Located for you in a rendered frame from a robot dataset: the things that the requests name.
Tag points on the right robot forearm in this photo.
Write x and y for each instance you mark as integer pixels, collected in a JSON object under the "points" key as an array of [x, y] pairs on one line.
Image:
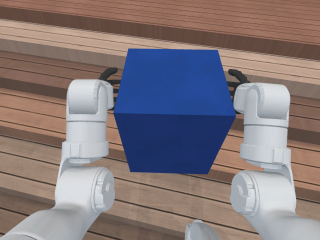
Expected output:
{"points": [[265, 107]]}

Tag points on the left robot upper arm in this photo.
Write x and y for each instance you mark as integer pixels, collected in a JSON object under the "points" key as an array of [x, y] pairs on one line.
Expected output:
{"points": [[82, 194]]}

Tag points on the robot right hand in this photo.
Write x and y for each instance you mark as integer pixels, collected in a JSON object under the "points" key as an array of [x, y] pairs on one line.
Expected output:
{"points": [[241, 77]]}

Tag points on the left robot forearm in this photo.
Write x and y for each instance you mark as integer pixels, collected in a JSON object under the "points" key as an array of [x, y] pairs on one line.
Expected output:
{"points": [[87, 105]]}

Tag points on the robot right thigh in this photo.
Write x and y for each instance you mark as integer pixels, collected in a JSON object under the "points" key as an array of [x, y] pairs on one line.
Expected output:
{"points": [[200, 231]]}

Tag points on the robot right shin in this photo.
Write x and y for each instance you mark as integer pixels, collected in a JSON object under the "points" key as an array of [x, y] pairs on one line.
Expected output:
{"points": [[197, 220]]}

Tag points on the right robot upper arm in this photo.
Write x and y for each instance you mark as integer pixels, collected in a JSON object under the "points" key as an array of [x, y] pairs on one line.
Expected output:
{"points": [[267, 200]]}

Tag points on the carton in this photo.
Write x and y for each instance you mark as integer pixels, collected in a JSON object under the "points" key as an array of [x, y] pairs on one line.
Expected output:
{"points": [[173, 110]]}

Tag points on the robot left hand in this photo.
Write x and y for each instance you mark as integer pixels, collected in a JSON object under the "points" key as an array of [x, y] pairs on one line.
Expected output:
{"points": [[105, 75]]}

